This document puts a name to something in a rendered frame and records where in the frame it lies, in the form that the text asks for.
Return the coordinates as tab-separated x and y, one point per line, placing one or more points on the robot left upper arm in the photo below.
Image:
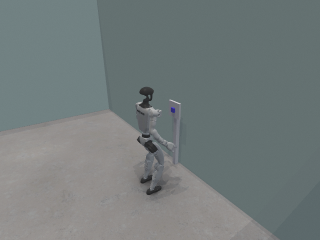
136	105

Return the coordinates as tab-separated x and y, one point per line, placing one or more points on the robot right upper arm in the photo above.
153	114

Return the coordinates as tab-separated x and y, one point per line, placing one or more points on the robot head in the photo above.
146	91

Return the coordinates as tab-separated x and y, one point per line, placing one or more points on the right robot forearm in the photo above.
158	138

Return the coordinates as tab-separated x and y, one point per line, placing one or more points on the right robot hand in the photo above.
170	146

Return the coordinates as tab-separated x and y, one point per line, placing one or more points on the panel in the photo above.
176	128

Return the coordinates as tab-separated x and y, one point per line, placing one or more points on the right robot foot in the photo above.
156	189

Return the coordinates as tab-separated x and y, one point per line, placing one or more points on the left robot hand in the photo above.
159	113

